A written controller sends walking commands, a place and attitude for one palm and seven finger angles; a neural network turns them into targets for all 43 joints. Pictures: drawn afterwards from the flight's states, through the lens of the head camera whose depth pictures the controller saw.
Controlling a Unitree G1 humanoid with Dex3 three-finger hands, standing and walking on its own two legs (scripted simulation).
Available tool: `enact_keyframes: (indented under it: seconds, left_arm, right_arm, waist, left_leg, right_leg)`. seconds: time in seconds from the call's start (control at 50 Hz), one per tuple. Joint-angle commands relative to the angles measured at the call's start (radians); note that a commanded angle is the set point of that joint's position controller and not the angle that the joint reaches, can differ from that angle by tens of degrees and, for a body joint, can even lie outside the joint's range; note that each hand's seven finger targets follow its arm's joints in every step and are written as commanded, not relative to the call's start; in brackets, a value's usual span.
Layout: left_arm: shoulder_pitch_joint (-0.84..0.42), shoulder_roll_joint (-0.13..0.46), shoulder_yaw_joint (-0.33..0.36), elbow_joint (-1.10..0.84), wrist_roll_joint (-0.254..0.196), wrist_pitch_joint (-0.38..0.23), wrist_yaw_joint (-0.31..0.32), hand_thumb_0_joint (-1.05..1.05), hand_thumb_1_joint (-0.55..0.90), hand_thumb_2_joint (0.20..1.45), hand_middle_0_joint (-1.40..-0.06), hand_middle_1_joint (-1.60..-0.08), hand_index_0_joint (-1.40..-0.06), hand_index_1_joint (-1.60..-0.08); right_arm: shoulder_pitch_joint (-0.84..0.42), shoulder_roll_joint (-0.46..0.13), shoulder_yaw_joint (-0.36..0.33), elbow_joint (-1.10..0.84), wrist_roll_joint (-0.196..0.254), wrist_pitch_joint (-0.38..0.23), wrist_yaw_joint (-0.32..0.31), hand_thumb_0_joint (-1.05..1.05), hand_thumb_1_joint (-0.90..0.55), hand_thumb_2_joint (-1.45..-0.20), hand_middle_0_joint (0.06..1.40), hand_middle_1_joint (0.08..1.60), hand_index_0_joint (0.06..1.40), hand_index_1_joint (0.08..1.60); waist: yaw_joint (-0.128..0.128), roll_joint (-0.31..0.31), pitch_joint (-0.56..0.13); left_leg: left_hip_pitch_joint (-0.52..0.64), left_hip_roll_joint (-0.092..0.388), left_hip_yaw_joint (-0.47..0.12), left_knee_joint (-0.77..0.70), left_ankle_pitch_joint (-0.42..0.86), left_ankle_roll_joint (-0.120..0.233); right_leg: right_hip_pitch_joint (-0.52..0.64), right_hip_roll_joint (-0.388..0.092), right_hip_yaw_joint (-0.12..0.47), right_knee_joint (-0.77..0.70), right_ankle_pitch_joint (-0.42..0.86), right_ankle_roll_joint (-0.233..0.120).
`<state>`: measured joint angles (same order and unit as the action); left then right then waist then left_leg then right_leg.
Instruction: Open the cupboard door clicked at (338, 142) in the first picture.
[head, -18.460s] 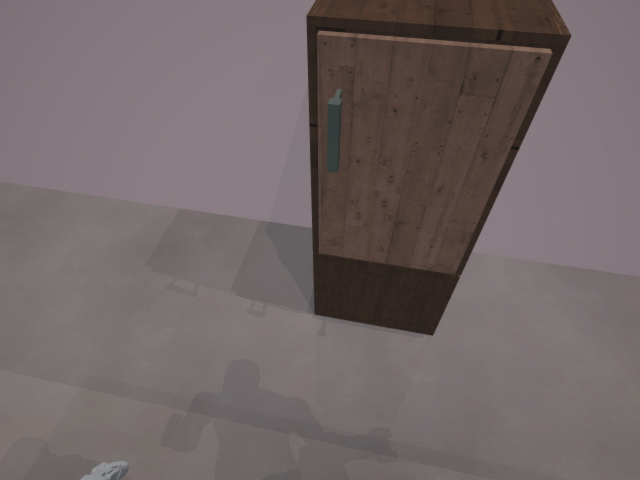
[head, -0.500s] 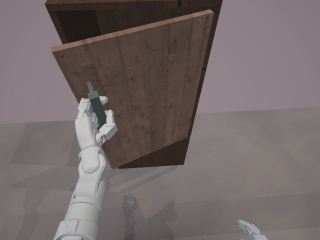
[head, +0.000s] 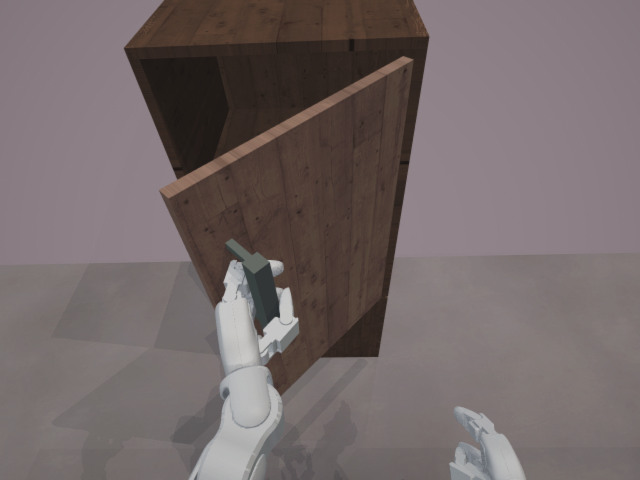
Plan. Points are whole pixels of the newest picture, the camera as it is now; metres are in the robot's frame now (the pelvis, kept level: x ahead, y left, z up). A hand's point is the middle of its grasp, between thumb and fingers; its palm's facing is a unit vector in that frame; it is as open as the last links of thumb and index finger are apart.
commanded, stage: open thumb and fingers to let go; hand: left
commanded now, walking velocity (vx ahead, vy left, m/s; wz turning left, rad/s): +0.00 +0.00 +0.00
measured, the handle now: (255, 291) +0.33 +0.10 +0.07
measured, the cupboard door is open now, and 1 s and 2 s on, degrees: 46 43 46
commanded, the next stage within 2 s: slide the hand sideways off the handle in 0.86 s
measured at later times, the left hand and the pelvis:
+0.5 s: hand (278, 320) +0.29 +0.06 +0.07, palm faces +0.39 -0.92 -0.03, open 11.5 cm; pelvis -0.02 -0.01 -0.01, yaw +1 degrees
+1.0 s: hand (280, 320) +0.29 +0.06 +0.07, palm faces +0.31 -0.95 -0.04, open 15.4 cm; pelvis -0.03 +0.02 -0.01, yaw +0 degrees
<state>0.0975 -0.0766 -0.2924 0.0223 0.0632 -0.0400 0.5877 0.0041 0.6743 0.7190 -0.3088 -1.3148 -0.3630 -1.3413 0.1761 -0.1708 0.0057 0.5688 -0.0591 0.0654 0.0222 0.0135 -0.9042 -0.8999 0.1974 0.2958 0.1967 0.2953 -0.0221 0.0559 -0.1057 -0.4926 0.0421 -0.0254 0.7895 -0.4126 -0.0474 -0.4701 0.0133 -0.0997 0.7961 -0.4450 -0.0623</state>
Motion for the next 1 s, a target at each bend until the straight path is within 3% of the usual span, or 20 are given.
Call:
enact_keyframes:
  seconds: [0.0,0.02,0.08,0.12,0.18,0.22,0.28,0.38,0.42,0.46,0.54,0.62,0.76,0.82,0.94,0.96,0.98]
  left_arm:
    - [-0.191,-0.163,0.056,-0.202,0.015,-0.037,0.056,0.000,0.900,0.900,-0.400,-1.350,-0.400,-1.350]
    - [-0.295,-0.119,0.093,-0.185,0.018,-0.047,0.068,0.000,0.900,0.900,-0.400,-1.350,-0.400,-1.350]
    - [-0.232,-0.138,0.098,-0.145,0.020,-0.062,0.064,0.000,0.690,0.810,-0.385,-1.327,-0.385,-1.327]
    - [-0.223,-0.139,0.086,-0.154,0.025,-0.075,0.050,0.000,0.550,0.750,-0.375,-1.313,-0.375,-1.313]
    - [-0.220,-0.142,0.075,-0.164,0.021,-0.095,0.031,0.000,0.340,0.660,-0.360,-1.290,-0.360,-1.290]
    - [-0.255,-0.119,0.082,-0.155,0.024,-0.111,0.022,0.000,0.200,0.600,-0.350,-1.275,-0.350,-1.275]
    - [-0.292,-0.132,0.060,-0.155,0.035,-0.134,0.020,0.000,-0.010,0.510,-0.335,-1.253,-0.335,-1.253]
    - [-0.338,-0.132,0.054,-0.134,0.031,-0.155,0.017,0.000,-0.360,0.360,-0.310,-1.215,-0.310,-1.215]
    - [-0.326,-0.118,0.069,-0.113,0.028,-0.156,0.019,0.000,-0.500,0.300,-0.300,-1.200,-0.300,-1.200]
    - [-0.350,-0.120,0.074,-0.111,0.026,-0.158,0.024,0.000,-0.500,0.300,-0.300,-1.200,-0.300,-1.200]
    - [-0.305,-0.122,0.084,-0.096,0.027,-0.150,0.033,0.000,-0.500,0.300,-0.267,-1.000,-0.267,-1.000]
    - [-0.365,-0.136,0.070,-0.086,0.032,-0.147,0.047,0.000,-0.500,0.300,-0.233,-0.800,-0.233,-0.800]
    - [-0.403,-0.184,0.039,-0.059,0.042,-0.133,0.071,0.000,-0.500,0.300,-0.175,-0.450,-0.175,-0.450]
    - [-0.409,-0.175,0.049,-0.059,0.039,-0.122,0.079,0.000,-0.500,0.300,-0.150,-0.300,-0.150,-0.300]
    - [-0.423,-0.197,0.048,-0.046,0.032,-0.099,0.087,0.000,-0.500,0.300,-0.150,-0.300,-0.150,-0.300]
    - [-0.400,-0.103,-0.178,-0.058,0.128,-0.145,-0.130,0.000,-0.500,0.300,-0.150,-0.300,-0.150,-0.300]
    - [-0.423,-0.027,-0.091,-0.105,0.086,-0.198,-0.247,0.000,-0.500,0.300,-0.150,-0.300,-0.150,-0.300]
  right_arm:
    - [-0.148,-0.075,-0.017,-0.133,-0.002,-0.055,-0.019,0.000,-0.900,-0.900,0.200,0.300,0.200,0.300]
    - [-0.147,-0.078,-0.016,-0.116,-0.003,-0.056,-0.028,0.000,-0.900,-0.900,0.200,0.300,0.200,0.300]
    - [-0.140,-0.072,-0.021,-0.110,-0.011,-0.063,-0.030,0.000,-0.900,-0.900,0.200,0.300,0.200,0.300]
    - [-0.121,-0.074,-0.028,-0.113,-0.008,-0.063,-0.029,0.000,-0.900,-0.900,0.200,0.300,0.200,0.300]
    - [-0.108,-0.078,-0.032,-0.118,-0.005,-0.066,-0.029,0.000,-0.900,-0.900,0.200,0.300,0.200,0.300]
    - [-0.105,-0.081,-0.033,-0.114,-0.003,-0.069,-0.033,0.000,-0.900,-0.900,0.200,0.300,0.200,0.300]
    - [-0.103,-0.083,-0.036,-0.113,-0.005,-0.075,-0.034,0.000,-0.900,-0.900,0.200,0.300,0.200,0.300]
    - [-0.100,-0.090,-0.040,-0.111,-0.004,-0.090,-0.037,0.000,-0.900,-0.900,0.200,0.300,0.200,0.300]
    - [-0.099,-0.091,-0.040,-0.112,-0.003,-0.092,-0.038,0.000,-0.900,-0.900,0.200,0.300,0.200,0.300]
    - [-0.103,-0.089,-0.039,-0.110,-0.002,-0.091,-0.041,0.000,-0.900,-0.900,0.200,0.300,0.200,0.300]
    - [-0.099,-0.087,-0.038,-0.116,-0.003,-0.090,-0.038,0.000,-0.900,-0.900,0.200,0.300,0.200,0.300]
    - [-0.111,-0.088,-0.036,-0.114,-0.002,-0.090,-0.039,0.000,-0.900,-0.900,0.200,0.300,0.200,0.300]
    - [-0.119,-0.085,-0.036,-0.108,-0.005,-0.094,-0.029,0.000,-0.900,-0.900,0.200,0.300,0.200,0.300]
    - [-0.124,-0.086,-0.036,-0.109,-0.003,-0.089,-0.029,0.000,-0.900,-0.900,0.200,0.300,0.200,0.300]
    - [-0.141,-0.083,-0.033,-0.109,-0.002,-0.083,-0.023,0.000,-0.900,-0.900,0.200,0.300,0.200,0.300]
    - [-0.044,-0.123,-0.032,-0.081,0.006,-0.069,-0.016,0.000,-0.900,-0.900,0.200,0.300,0.200,0.300]
    - [-0.031,-0.118,-0.040,-0.121,0.017,-0.073,-0.024,0.000,-0.900,-0.900,0.200,0.300,0.200,0.300]
  waist:
    - [0.020,-0.159,-0.159]
    - [0.007,-0.186,-0.141]
    - [0.029,-0.167,-0.197]
    - [0.027,-0.187,-0.226]
    - [0.016,-0.168,-0.225]
    - [0.007,-0.180,-0.204]
    - [-0.004,-0.152,-0.204]
    - [-0.009,-0.172,-0.212]
    - [0.001,-0.188,-0.213]
    - [0.002,-0.173,-0.223]
    - [0.019,-0.169,-0.232]
    - [0.010,-0.167,-0.193]
    - [0.012,-0.116,-0.206]
    - [0.020,-0.128,-0.222]
    - [0.026,-0.124,-0.220]
    - [-0.068,-0.197,-0.152]
    - [-0.037,-0.171,-0.219]
  left_leg:
    - [0.043,-0.068,0.020,-0.024,0.221,0.042]
    - [0.024,-0.071,0.012,-0.018,0.204,0.045]
    - [0.022,-0.074,0.015,-0.016,0.218,0.042]
    - [0.025,-0.071,0.013,-0.022,0.239,0.042]
    - [0.028,-0.070,0.017,-0.022,0.235,0.044]
    - [0.016,-0.069,0.011,-0.017,0.218,0.046]
    - [0.019,-0.067,0.011,-0.009,0.206,0.049]
    - [0.012,-0.067,0.009,-0.002,0.186,0.053]
    - [0.001,-0.068,0.007,-0.007,0.176,0.053]
    - [0.005,-0.069,0.011,-0.009,0.176,0.053]
    - [0.006,-0.068,0.016,-0.020,0.192,0.051]
    - [0.013,-0.066,0.016,-0.020,0.170,0.053]
    - [0.032,-0.058,0.020,-0.018,0.183,0.052]
    - [0.027,-0.058,0.014,-0.023,0.188,0.050]
    - [0.024,-0.056,0.014,-0.022,0.186,0.048]
    - [0.054,-0.061,0.013,-0.027,0.217,0.071]
    - [0.056,-0.064,0.018,-0.020,0.243,0.078]
  right_leg:
    - [0.118,-0.060,0.096,-0.175,0.439,0.066]
    - [0.101,-0.067,0.112,-0.188,0.402,0.070]
    - [0.128,-0.075,0.131,-0.173,0.454,0.074]
    - [0.157,-0.074,0.125,-0.156,0.520,0.076]
    - [0.152,-0.075,0.125,-0.151,0.531,0.082]
    - [0.137,-0.081,0.141,-0.164,0.496,0.085]
    - [0.104,-0.081,0.142,-0.157,0.448,0.080]
    - [0.078,-0.078,0.140,-0.157,0.383,0.078]
    - [0.085,-0.077,0.141,-0.164,0.354,0.076]
    - [0.081,-0.075,0.138,-0.160,0.339,0.073]
    - [0.099,-0.066,0.119,-0.148,0.361,0.067]
    - [0.060,-0.058,0.112,-0.166,0.269,0.059]
    - [0.016,-0.032,0.064,-0.125,0.225,0.038]
    - [0.030,-0.025,0.056,-0.117,0.218,0.031]
    - [0.015,-0.020,0.047,-0.107,0.201,0.028]
    - [-0.021,-0.023,0.076,-0.094,0.320,0.035]
    - [0.019,-0.026,0.077,-0.079,0.385,0.034]
